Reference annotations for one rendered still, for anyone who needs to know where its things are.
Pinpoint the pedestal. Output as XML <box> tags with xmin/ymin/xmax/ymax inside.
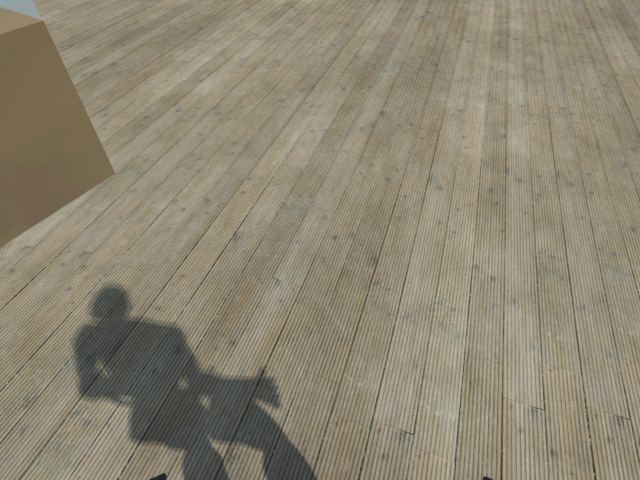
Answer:
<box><xmin>0</xmin><ymin>7</ymin><xmax>115</xmax><ymax>247</ymax></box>

